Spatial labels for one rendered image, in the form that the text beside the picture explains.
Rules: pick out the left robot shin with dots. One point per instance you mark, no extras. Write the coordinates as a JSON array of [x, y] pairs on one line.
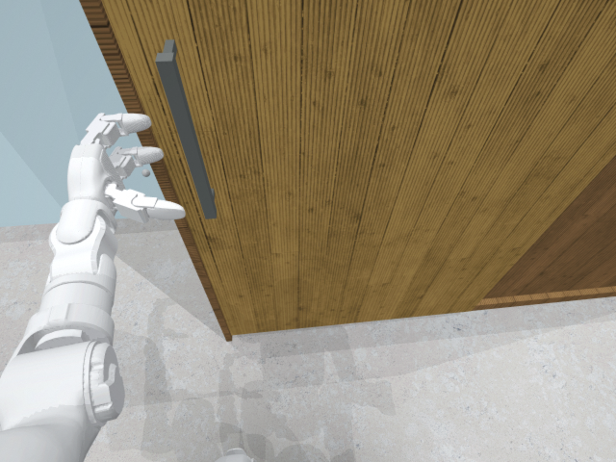
[[235, 451]]

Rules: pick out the robot left forearm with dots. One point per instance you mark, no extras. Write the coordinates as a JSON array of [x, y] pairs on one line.
[[79, 294]]

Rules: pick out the handle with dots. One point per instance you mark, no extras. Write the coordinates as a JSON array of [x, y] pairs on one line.
[[177, 101]]

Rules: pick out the wardrobe door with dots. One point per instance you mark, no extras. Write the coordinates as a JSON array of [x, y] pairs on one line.
[[578, 251], [374, 159]]

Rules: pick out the robot left hand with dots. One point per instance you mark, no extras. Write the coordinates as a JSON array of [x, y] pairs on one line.
[[91, 171]]

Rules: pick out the left robot upper arm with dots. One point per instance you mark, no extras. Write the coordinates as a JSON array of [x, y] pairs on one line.
[[53, 402]]

